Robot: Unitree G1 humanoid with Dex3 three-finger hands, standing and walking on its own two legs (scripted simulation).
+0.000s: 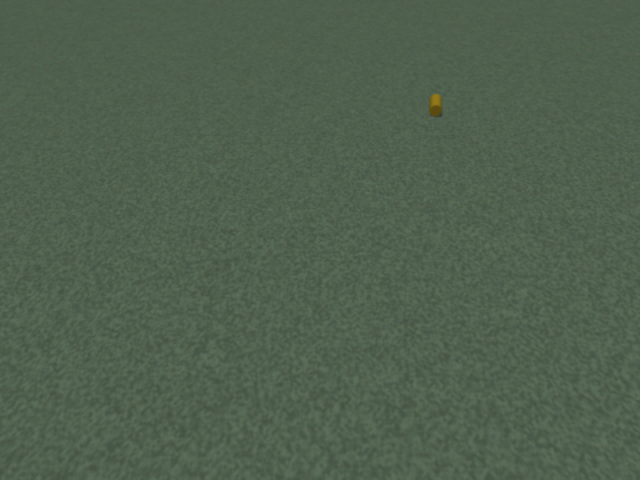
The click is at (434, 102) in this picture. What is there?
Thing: lying can
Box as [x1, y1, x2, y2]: [429, 94, 441, 115]
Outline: 433,94 430,97 429,101 429,112 432,115 437,115 441,110 440,96 438,94
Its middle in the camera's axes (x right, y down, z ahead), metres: +0.72 -0.81 +2.36
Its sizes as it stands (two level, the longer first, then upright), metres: 0.139 0.071 0.071
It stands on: the floor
